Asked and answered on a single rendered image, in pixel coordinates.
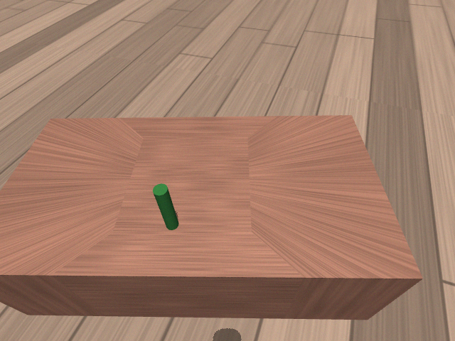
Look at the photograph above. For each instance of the can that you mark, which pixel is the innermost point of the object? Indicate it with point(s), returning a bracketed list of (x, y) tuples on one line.
[(165, 204)]

